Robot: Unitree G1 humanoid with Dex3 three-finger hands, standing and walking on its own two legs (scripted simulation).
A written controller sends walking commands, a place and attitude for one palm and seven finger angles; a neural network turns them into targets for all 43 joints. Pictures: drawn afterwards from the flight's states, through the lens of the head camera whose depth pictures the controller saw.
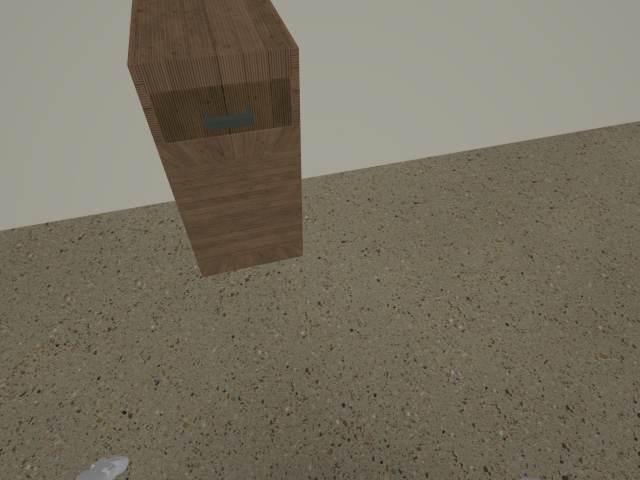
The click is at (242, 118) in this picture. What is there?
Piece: drawer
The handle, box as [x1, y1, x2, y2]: [203, 107, 254, 131]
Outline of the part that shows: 253,117 248,107 246,107 245,113 209,118 207,117 207,113 204,113 203,119 206,131 254,124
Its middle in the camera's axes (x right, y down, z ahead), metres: -0.25 -0.32 +1.02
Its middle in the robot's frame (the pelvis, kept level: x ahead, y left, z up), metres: +0.96 +0.29 -0.08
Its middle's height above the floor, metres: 0.69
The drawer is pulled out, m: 0.00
